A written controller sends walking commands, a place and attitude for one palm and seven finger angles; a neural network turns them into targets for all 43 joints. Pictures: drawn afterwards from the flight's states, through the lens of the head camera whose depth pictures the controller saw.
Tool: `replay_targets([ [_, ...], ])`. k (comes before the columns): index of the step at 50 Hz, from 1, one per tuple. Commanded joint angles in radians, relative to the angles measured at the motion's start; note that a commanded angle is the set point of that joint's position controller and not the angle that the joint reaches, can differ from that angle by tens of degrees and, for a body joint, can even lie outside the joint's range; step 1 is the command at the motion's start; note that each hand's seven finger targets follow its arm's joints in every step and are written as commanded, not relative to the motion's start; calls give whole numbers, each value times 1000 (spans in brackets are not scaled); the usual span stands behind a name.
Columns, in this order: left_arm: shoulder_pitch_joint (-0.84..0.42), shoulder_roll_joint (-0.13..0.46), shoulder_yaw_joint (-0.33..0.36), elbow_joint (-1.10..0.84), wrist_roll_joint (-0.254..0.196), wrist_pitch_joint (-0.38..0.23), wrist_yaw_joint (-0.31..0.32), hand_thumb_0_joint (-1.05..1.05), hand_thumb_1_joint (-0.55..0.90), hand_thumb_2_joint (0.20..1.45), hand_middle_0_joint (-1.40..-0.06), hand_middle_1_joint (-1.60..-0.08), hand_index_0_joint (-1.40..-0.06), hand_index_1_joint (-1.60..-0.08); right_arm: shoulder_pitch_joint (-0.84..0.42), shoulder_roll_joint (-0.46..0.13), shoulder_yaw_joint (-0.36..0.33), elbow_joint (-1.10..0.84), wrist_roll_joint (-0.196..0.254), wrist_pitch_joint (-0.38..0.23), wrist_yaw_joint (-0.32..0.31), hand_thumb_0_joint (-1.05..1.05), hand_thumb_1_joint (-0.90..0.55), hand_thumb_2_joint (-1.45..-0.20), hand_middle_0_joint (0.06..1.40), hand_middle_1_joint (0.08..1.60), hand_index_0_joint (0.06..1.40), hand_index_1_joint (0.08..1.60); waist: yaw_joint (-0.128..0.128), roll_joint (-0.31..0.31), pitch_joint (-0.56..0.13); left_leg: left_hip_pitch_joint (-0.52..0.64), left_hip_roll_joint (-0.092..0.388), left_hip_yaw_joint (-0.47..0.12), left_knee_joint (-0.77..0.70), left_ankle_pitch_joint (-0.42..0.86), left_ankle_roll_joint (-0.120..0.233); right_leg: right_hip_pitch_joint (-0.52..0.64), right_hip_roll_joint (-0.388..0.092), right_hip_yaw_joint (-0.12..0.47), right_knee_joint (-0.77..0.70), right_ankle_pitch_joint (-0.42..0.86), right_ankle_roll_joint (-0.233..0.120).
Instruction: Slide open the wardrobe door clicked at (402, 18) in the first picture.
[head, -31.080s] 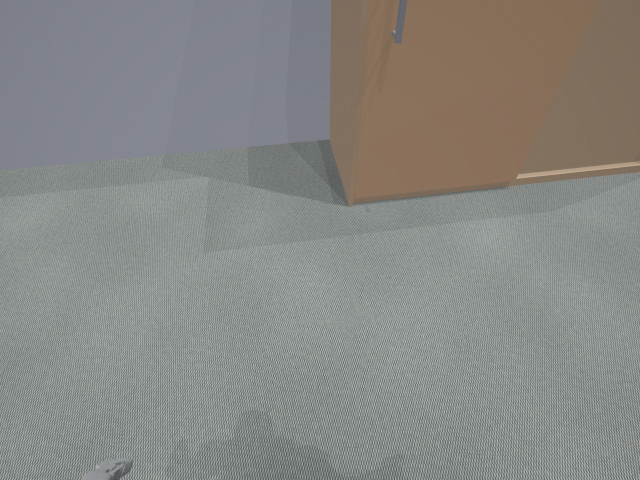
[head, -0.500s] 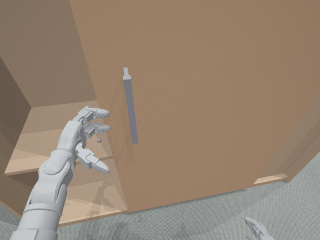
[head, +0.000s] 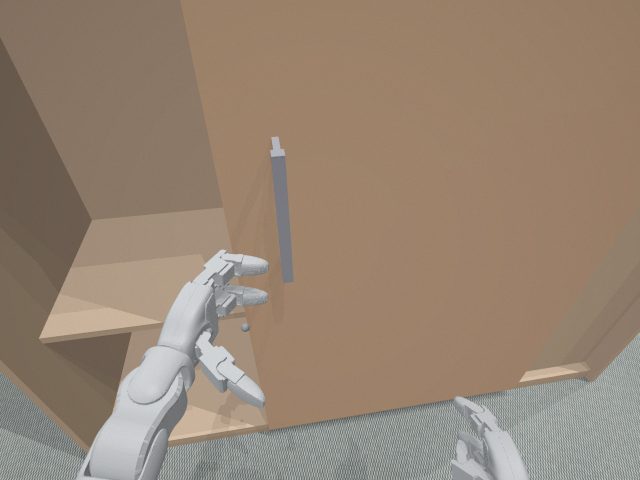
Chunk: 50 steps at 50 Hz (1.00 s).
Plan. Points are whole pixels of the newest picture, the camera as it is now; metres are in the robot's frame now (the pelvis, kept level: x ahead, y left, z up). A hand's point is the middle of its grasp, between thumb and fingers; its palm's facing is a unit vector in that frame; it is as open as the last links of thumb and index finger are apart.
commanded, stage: draw the hand back to the body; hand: left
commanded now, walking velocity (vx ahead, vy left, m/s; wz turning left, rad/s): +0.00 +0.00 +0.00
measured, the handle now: (282, 215) +0.46 +0.10 +0.12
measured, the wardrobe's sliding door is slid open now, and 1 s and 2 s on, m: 0.47 0.47 0.47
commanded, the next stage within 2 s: step back with the hand held close in 1.68 s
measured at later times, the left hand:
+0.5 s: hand (205, 309) +0.26 +0.15 +0.14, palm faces +0.22 -0.98 -0.02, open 14.7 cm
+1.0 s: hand (147, 311) +0.24 +0.20 +0.16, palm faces +0.32 -0.88 -0.34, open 11.8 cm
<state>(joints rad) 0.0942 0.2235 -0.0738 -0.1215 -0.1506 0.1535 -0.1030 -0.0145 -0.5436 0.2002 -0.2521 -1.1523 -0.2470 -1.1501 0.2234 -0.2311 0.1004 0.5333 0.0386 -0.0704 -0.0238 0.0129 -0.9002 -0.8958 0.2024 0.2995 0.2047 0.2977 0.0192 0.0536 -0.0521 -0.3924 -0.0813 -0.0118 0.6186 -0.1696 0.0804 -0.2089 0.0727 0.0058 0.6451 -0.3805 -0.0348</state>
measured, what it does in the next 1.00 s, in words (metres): shifts its weight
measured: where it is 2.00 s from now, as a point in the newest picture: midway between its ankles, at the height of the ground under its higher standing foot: outside the picture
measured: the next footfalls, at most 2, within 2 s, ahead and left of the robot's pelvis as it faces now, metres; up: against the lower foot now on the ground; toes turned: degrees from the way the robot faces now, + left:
none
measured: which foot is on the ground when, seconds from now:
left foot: down 0.00-1.00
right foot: down 0.00-1.00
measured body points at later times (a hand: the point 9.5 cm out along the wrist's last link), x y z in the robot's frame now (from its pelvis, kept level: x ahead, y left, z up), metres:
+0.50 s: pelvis +0.01 -0.03 +0.00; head -0.04 -0.04 +0.45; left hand +0.24 +0.21 +0.14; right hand +0.20 -0.24 -0.07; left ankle +0.10 +0.06 -0.72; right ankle -0.02 -0.10 -0.72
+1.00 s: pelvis +0.05 -0.02 +0.02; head +0.02 -0.04 +0.47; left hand +0.21 +0.25 +0.18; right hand +0.24 -0.24 -0.06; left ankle +0.10 +0.06 -0.72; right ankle -0.02 -0.10 -0.72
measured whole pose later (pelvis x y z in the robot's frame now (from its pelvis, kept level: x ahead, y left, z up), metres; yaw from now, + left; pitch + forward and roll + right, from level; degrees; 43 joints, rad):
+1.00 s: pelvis +0.05 -0.02 +0.02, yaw +0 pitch -5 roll +0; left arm 0.46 0.35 0.20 -0.41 -0.09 -0.02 0.06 -0.01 0.05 0.49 -0.24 -0.80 -0.23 -0.80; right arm 0.19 -0.23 0.06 0.63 0.00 -0.07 -0.07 0.01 -0.90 -0.90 0.20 0.30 0.20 0.30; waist 0.08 0.05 0.00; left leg -0.20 -0.07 -0.02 0.43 -0.15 0.05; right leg 0.01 0.08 0.02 0.39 -0.32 -0.06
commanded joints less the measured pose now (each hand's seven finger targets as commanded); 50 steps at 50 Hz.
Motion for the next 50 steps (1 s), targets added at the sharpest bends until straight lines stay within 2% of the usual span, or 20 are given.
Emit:
replay_targets([
  [1, -212, 116, 94, -268, -11, -73, 22, 0, -550, 200, -250, -1150, -250, -1150, -162, -120, -55, -164, 0, -61, -15, 0, -900, -900, 200, 300, 200, 300, -7, -50, -74, 214, 101, -123, -141, -262, -40, -220, -34, -14, -149, -22, -1],
  [3, -311, 125, 99, -244, -10, -81, 33, 0, -550, 200, -250, -1150, -250, -1150, -172, -121, -54, -152, 2, -58, -26, 0, -900, -900, 200, 300, 200, 300, -26, -66, -43, 195, 95, -121, -140, -304, -37, -241, -36, -6, -159, -72, 2],
  [5, -341, 113, 85, -247, -10, -93, 33, 0, -550, 200, -250, -1150, -250, -1150, -178, -116, -52, -149, 3, -63, -37, 0, -900, -900, 200, 300, 200, 300, -26, -21, -69, 215, 88, -113, -131, -306, -37, -242, -38, 1, -159, -86, 1],
  [6, -420, 41, 219, -341, -122, -129, 146, 0, -550, 200, -250, -1150, -250, -1150, -230, -91, -60, -143, 7, -88, -49, 0, -900, -900, 200, 300, 200, 300, 36, -42, -109, 201, 86, -141, -127, -330, -52, -236, -26, -23, -149, -91, -5],
  [7, -337, -12, 152, -259, -101, -135, 193, 0, -550, 200, -250, -1150, -250, -1150, -223, -93, -52, -114, -4, -104, -47, 0, -900, -900, 200, 300, 200, 300, 16, -71, -91, 204, 91, -138, -121, -326, -51, -251, -26, -22, -143, -96, -2],
  [9, -325, -29, 176, -263, -91, -151, 285, 0, -550, 200, -250, -1150, -250, -1150, -206, -93, -62, -92, -13, -114, -37, 0, -900, -900, 200, 300, 200, 300, 29, -31, -126, 191, 80, -123, -100, -293, -52, -241, -30, -19, -129, -70, -3],
  [11, -209, -20, 128, -218, -10, -139, 319, 0, -550, 200, -250, -1150, -250, -1150, -175, -102, -66, -91, -21, -104, -17, 0, -900, -900, 200, 300, 200, 300, 24, 0, -112, 175, 80, -105, -91, -260, -49, -241, -36, -11, -123, -53, -2],
  [14, -226, 17, 82, -247, 25, -105, 261, 0, -550, 200, -250, -1150, -250, -1150, -169, -110, -66, -115, -16, -80, -17, 0, -900, -900, 200, 300, 200, 300, 8, -17, -82, 168, 77, -80, -82, -224, -36, -228, -46, 20, -161, -62, 7],
  [17, -213, 77, 156, -285, -33, -83, 201, 0, -550, 200, -250, -1150, -250, -1150, -190, -106, -60, -120, -7, -82, -45, 0, -900, -900, 200, 300, 200, 300, 27, -91, -72, 169, 74, -64, -76, -173, -29, -182, -53, 54, -224, -64, 17],
  [19, -236, 134, 244, -313, -70, -82, 188, 0, -550, 200, -250, -1150, -250, -1150, -203, -96, -57, -110, -6, -92, -62, 0, -900, -900, 200, 300, 200, 300, 42, -92, -86, 187, 70, -51, -67, -129, -30, -156, -63, 83, -258, -42, 23],
  [23, -163, 123, 273, -350, -87, -97, 180, 0, -550, 200, -250, -1150, -250, -1150, -198, -84, -54, -95, -3, -121, -60, 0, -900, -900, 200, 300, 200, 300, 51, -12, -64, 226, 71, -44, -86, -62, -32, -140, -59, 59, -248, 79, 21],
  [27, -55, 98, 246, -383, -92, -79, 128, 0, -477, 235, -247, -1107, -247, -1107, -176, -92, -59, -99, -1, -139, -52, 0, -900, -900, 200, 300, 200, 300, 46, -23, -84, 253, 72, -43, -89, 6, -25, -119, -52, 33, -216, 220, 38],
  [30, -22, 131, 292, -410, -114, -52, 88, 0, -369, 287, -244, -1044, -244, -1044, -167, -100, -63, -99, 3, -147, -59, 0, -900, -900, 200, 300, 200, 300, 51, -75, -88, 249, 69, -43, -83, 20, -21, -109, -58, 40, -219, 275, 58],
  [31, 79, 313, 346, -398, 18, -107, 138, 0, -332, 305, -242, -1023, -242, -1023, -163, -114, -70, -76, -21, -125, -56, 0, -900, -900, 200, 300, 200, 300, 46, -55, 2, 263, 69, -62, -97, 4, -25, -144, -104, 101, -301, 285, 79],
  [32, 72, 244, 315, -436, 21, -138, 150, 0, -296, 322, -241, -1001, -241, -1001, -186, -97, -62, -81, -27, -111, -53, 0, -900, -900, 200, 300, 200, 300, 42, -44, -3, 269, 64, -58, -112, 15, -24, -109, -108, 91, -305, 286, 70],
  [33, 108, 234, 299, -437, 30, -157, 156, 0, -260, 340, -240, -980, -240, -980, -186, -94, -63, -81, -27, -101, -52, 0, -900, -900, 200, 300, 200, 300, 38, -47, 19, 290, 73, -54, -125, 19, -24, -103, -104, 78, -308, 276, 58],
  [35, 116, 239, 301, -470, 35, -187, 165, 0, -188, 375, -237, -938, -237, -938, -189, -93, -66, -82, -27, -88, -53, 0, -900, -900, 200, 300, 200, 300, 38, -24, -3, 329, 74, -47, -149, 29, -21, -73, -96, 69, -323, 251, 45],
  [38, 140, 260, 328, -465, 43, -214, 177, 0, -79, 428, -234, -874, -234, -874, -189, -96, -72, -77, -31, -79, -59, 0, -900, -900, 200, 300, 200, 300, 38, -54, 7, 365, 82, -49, -179, 44, -19, -61, -87, 56, -347, 231, 32],
  [42, 155, 274, 349, -489, 52, -238, 185, 0, 66, 497, -229, -789, -229, -789, -191, -99, -77, -72, -31, -73, -57, 0, -900, -900, 200, 300, 200, 300, 42, -8, -20, 411, 84, -50, -204, 83, -21, -29, -80, 43, -356, 245, 21],
  [50, 267, 301, 416, -499, 50, -239, 182, 0, 356, 637, -219, -619, -219, -619, -189, -98, -90, -74, -31, -47, -45, 0, -900, -900, 200, 300, 200, 300, 53, -48, -22, 408, 93, -46, -224, 178, -24, 31, -77, 26, -344, 349, 17],
])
